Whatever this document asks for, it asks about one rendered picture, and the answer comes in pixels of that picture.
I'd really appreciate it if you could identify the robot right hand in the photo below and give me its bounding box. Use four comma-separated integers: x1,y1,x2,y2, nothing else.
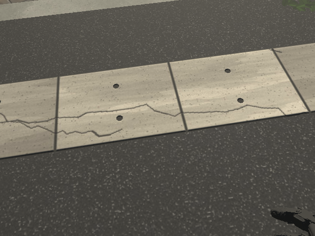
271,206,315,236

